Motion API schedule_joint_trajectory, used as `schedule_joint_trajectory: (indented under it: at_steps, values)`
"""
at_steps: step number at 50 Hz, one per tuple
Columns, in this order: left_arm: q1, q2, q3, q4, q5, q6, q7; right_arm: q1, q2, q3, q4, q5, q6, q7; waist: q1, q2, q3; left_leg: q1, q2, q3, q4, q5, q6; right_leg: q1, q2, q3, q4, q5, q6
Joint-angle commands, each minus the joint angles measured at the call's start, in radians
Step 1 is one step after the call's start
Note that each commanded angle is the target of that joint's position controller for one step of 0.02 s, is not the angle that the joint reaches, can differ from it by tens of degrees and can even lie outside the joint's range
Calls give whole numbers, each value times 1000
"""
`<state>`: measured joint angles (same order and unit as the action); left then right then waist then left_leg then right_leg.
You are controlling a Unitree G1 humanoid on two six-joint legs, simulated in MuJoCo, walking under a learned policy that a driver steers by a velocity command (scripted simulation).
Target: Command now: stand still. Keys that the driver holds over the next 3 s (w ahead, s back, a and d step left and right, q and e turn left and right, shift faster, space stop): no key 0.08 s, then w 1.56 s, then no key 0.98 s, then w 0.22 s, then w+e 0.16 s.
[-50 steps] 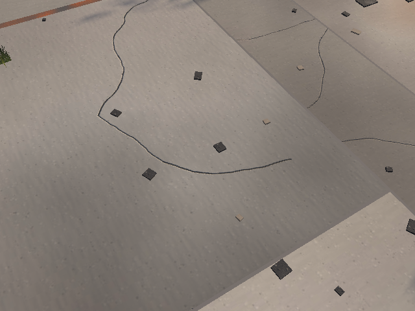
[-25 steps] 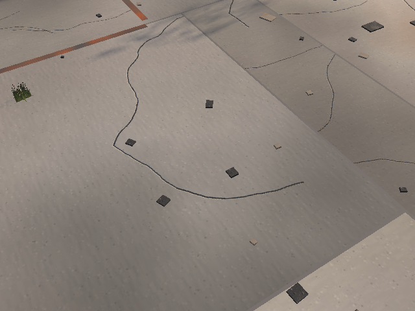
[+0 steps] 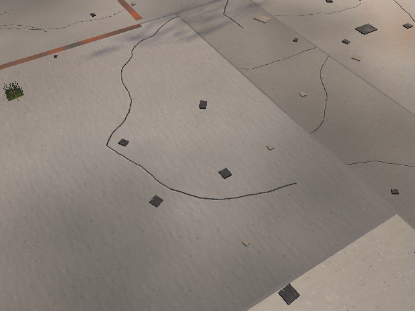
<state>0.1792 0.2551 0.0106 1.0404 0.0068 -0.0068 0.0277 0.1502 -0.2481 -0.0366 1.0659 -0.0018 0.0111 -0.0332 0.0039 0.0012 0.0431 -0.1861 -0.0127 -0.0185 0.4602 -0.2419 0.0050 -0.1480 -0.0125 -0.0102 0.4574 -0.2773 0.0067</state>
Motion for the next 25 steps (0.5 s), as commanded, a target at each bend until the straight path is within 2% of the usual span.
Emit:
schedule_joint_trajectory:
  at_steps: [1,4,5,6,8,9,11,12,13,14,15,16,17,18,19,20,21,22,23,24,25]
  values:
    - [17,115,18,-27,0,-8,5,-1,-116,-18,-20,0,-8,-4,0,-4,-27,36,42,-40,-61,176,22,-52,-31,28,-80,146,-15]
    - [28,112,16,-21,-1,-8,6,2,-112,-16,-8,0,-7,-4,-1,-3,-25,33,41,-38,-62,173,21,-55,-29,27,-80,142,-15]
    - [49,106,15,-10,-2,-6,7,18,-105,-14,3,1,-6,-5,-1,-4,-46,39,28,-25,-61,71,24,-49,-18,16,-81,43,-19]
    - [55,113,18,-8,-8,-4,10,23,-109,-17,7,8,-4,-6,-2,-7,-32,16,9,-9,-45,-106,33,-69,-6,11,-74,-116,-33]
    - [48,128,25,-24,-16,-5,15,20,-115,-21,-2,14,-10,-7,-3,-19,52,-96,3,-18,-25,-399,59,-147,-23,56,-81,-404,-74]
    - [58,132,26,-30,-19,-14,15,13,-109,-20,-10,14,-23,-4,2,-26,89,-143,11,-29,-15,-433,70,-167,-46,95,-93,-461,-94]
    - [118,149,35,-22,-29,-39,10,1,-86,-16,-22,19,-57,7,20,-66,103,-216,15,-22,59,-358,71,-119,-121,213,-130,-488,-146]
    - [156,168,44,-13,-33,-48,6,-15,-69,-14,-32,20,-73,16,29,-109,94,-256,3,8,127,-287,64,-70,-181,305,-177,-506,-181]
    - [175,190,52,-8,-36,-54,3,-24,-48,-10,-42,25,-87,24,25,-160,87,-274,-6,45,199,-209,60,-43,-254,409,-236,-519,-221]
    - [167,192,55,-16,-36,-57,1,-31,-47,-9,-48,27,-96,31,18,-166,98,-261,9,41,218,-184,70,-64,-291,459,-262,-489,-241]
    - [136,189,54,-32,-35,-60,-2,-8,-45,-8,-44,30,-103,37,-6,-161,101,-214,15,41,183,-189,85,-97,-290,446,-254,-446,-237]
    - [85,183,52,-55,-38,-60,-6,48,-45,-10,-23,35,-108,39,-44,-154,101,-108,10,49,79,-179,98,-151,-254,379,-220,-381,-209]
    - [21,167,48,-84,-39,-59,-11,147,-67,-20,19,36,-109,38,-91,-122,84,61,10,29,-13,-115,104,-241,-186,278,-150,-272,-163]
    - [-47,121,35,-124,-37,-68,-15,265,-133,-41,60,33,-112,35,-134,13,64,199,99,-154,-96,-145,141,-366,-74,113,66,-97,-94]
    - [-60,81,27,-166,-26,-91,-15,404,-252,-75,94,37,-114,40,-160,276,2,401,285,-491,-210,-83,244,-550,49,-45,415,-84,-23]
    - [-53,107,34,-167,-35,-107,-15,403,-193,-54,81,16,-124,46,-144,220,-12,458,375,-631,-226,41,296,-685,49,43,636,-277,-22]
    - [-21,109,36,-155,-54,-116,-24,360,-131,-36,65,6,-135,48,-104,124,12,464,367,-551,-198,135,282,-745,5,102,752,-246,-47]
    - [-10,95,34,-149,-62,-121,-32,331,-115,-30,49,6,-139,50,-80,90,8,469,340,-461,-195,175,257,-784,-28,100,784,-174,-66]
    - [-39,100,39,-158,-55,-124,-38,316,-102,-22,44,10,-136,54,-71,57,33,461,324,-380,-208,252,232,-825,-59,78,766,-109,-74]
    - [-65,103,45,-167,-43,-123,-44,312,-72,-9,42,10,-128,52,-64,54,36,430,292,-299,-224,326,202,-803,-86,59,726,-53,-75]
    - [-72,85,43,-175,-39,-118,-52,318,-56,-2,40,8,-117,48,-58,73,33,389,266,-248,-244,355,187,-765,-96,35,688,-20,-65]
